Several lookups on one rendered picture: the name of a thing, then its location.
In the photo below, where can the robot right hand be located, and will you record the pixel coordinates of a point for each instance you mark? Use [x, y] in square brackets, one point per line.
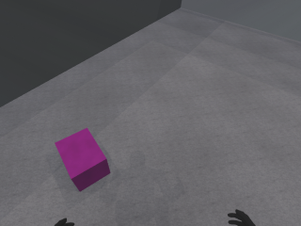
[245, 220]

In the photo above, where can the carton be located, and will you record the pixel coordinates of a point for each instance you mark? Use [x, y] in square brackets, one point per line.
[83, 158]

